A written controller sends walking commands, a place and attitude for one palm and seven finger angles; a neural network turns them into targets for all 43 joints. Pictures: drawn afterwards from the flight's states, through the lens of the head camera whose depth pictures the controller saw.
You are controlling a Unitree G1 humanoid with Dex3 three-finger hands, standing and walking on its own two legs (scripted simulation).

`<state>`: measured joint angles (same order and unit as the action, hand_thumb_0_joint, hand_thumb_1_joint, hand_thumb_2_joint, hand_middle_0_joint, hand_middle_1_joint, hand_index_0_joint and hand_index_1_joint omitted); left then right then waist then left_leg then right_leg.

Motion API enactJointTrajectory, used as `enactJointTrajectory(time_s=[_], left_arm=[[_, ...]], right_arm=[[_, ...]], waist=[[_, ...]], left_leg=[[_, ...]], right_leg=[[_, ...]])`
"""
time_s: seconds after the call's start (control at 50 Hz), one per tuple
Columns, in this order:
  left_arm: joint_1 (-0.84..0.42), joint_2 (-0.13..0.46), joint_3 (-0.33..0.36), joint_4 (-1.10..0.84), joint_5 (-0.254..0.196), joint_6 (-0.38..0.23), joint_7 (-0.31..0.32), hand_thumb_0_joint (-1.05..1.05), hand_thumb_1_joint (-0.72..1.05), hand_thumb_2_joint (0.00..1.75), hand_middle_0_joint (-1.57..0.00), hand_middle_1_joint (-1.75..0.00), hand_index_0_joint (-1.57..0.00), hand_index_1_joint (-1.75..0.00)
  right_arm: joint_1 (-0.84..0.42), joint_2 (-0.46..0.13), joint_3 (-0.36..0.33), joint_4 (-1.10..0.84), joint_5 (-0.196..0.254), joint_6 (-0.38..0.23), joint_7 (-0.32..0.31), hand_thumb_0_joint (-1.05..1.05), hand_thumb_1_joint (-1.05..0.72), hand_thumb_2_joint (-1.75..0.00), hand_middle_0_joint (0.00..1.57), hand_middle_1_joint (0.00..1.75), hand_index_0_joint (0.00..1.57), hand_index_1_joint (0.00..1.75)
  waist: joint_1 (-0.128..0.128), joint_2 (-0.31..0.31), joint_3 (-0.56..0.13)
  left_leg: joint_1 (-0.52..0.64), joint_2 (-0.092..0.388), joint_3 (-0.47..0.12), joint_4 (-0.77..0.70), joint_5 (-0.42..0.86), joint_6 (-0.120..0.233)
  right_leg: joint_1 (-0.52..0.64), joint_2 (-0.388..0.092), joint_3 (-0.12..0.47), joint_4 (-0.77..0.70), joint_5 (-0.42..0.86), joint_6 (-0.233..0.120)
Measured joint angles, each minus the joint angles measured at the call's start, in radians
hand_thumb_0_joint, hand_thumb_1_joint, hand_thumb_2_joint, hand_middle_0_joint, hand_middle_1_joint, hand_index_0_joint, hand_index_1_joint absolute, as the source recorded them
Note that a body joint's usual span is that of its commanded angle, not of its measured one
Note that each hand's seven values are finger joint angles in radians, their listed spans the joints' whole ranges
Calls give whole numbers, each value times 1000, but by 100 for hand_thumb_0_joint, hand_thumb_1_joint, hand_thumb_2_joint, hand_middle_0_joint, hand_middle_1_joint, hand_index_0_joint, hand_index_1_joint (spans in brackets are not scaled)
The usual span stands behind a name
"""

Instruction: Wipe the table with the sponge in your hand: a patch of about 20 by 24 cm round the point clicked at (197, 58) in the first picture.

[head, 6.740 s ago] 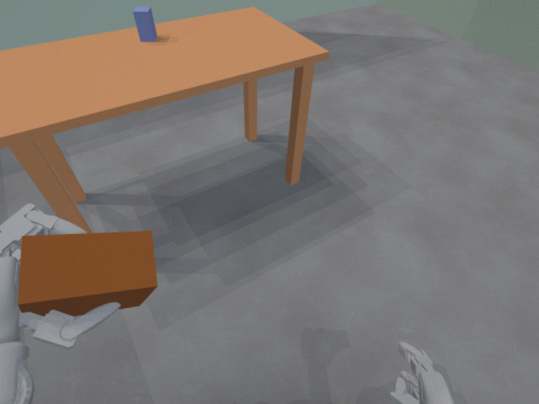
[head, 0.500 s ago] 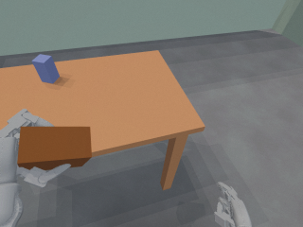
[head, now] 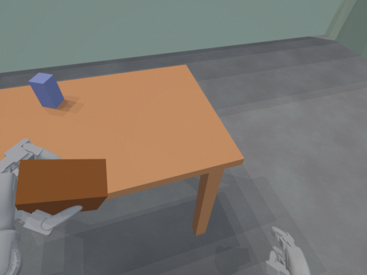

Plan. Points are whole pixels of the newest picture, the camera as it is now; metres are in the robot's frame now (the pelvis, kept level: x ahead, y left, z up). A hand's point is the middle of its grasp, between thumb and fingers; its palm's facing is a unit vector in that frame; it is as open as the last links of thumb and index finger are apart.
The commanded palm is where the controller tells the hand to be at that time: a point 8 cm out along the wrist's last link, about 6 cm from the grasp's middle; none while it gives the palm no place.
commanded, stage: look again from close up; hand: left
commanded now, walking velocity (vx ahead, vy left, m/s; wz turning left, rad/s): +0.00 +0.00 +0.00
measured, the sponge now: (76, 187) +0.22 +0.21 +0.13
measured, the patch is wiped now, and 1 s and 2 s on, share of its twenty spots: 0.00 0.00 0.00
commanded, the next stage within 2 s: shuffle to correct the standing spot in 0.26 s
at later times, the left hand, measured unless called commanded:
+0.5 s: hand (36, 197) +0.19 +0.26 +0.15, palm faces +0.38 -0.85 -0.37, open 10.4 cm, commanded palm +0.14 +0.29 +0.17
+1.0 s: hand (59, 148) +0.28 +0.26 +0.16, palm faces +0.30 -0.83 -0.46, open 10.4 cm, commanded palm +0.22 +0.31 +0.17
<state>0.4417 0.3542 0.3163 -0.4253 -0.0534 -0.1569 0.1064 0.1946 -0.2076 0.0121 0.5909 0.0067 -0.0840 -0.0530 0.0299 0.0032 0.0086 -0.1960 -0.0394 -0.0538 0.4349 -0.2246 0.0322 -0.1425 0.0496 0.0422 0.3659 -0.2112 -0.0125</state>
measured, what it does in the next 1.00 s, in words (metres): shifts its weight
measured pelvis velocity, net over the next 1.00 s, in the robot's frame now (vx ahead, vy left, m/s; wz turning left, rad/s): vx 0.06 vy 0.03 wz -0.02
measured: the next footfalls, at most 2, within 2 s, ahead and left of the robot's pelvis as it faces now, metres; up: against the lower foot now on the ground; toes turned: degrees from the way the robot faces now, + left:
left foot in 1.20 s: +0.25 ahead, +0.22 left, +0.00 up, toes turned -3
right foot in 1.40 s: +0.14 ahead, +0.00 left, +0.00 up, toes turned -1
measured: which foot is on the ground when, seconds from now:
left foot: down 0.00-1.00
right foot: down 0.00-1.00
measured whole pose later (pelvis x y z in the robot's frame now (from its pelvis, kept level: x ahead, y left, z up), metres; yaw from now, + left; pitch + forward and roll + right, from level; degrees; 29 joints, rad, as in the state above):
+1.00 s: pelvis +0.06 +0.03 -0.02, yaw -1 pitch +1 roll -3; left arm 0.47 0.42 0.38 -0.52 -0.03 -0.21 0.10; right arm 0.24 -0.21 -0.02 0.57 0.00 -0.09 -0.01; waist -0.03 0.04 0.01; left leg -0.31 -0.05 0.00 0.80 -0.40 0.06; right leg -0.18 0.01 -0.05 0.57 -0.42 0.00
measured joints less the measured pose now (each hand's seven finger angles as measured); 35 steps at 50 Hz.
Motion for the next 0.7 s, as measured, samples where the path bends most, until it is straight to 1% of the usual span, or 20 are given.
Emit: enactJointTrajectory(time_s=[0.1,0.28,0.44,0.6,0.7], left_arm=[[-12,-7,-9,2,5,-7,1,-1,-51,100,-69,-135,-71,-135],[-5,3,5,9,9,-14,1,-1,-51,100,-69,-135,-71,-135],[-4,-7,-3,7,21,-14,3,-1,-51,100,-69,-135,-71,-135],[11,-6,11,2,33,-27,4,-1,-51,100,-69,-135,-71,-135],[-6,-11,16,11,31,-30,7,-1,-51,100,-69,-135,-71,-135]], right_arm=[[3,6,5,0,-3,-3,1,1,-90,-89,20,30,20,30],[17,11,5,3,-2,-4,5,1,-90,-89,20,30,21,30],[26,7,1,13,-2,-11,7,1,-90,-89,20,30,21,30],[41,7,-5,12,-7,-13,9,1,-90,-89,20,30,21,30],[44,1,-9,20,-5,-10,11,1,-90,-89,20,30,21,30]], waist=[[0,0,-1],[-8,1,6],[-3,-5,15],[-7,0,-17],[-9,7,-26]], left_leg=[[-2,0,0,-9,14,1],[-11,-4,1,-19,34,7],[-17,-12,2,-12,35,15],[-46,-10,16,77,-35,24],[-60,-4,26,148,-96,28]], right_leg=[[0,-1,0,-13,16,2],[-6,-5,0,-29,38,8],[-14,-13,0,-15,35,15],[-47,-7,8,76,-33,7],[-58,1,16,134,-84,10]])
